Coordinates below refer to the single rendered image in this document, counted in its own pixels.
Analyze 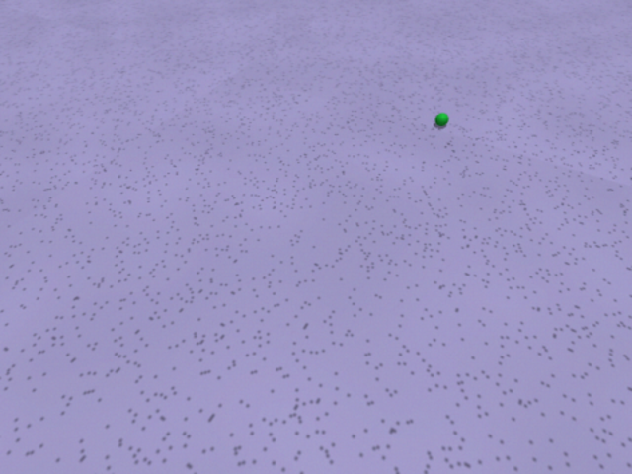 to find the ball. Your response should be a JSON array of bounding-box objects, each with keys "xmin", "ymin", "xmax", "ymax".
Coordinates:
[{"xmin": 435, "ymin": 113, "xmax": 448, "ymax": 126}]

